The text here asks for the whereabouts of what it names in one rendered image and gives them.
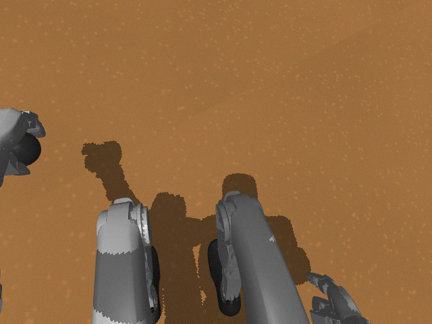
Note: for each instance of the left robot hand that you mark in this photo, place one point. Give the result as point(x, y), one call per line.
point(13, 126)

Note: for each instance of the ball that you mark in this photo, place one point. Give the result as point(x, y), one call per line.
point(27, 150)

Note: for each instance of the right robot foot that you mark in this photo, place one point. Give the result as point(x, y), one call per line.
point(227, 307)

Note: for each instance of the right robot hand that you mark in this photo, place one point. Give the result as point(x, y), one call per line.
point(338, 306)

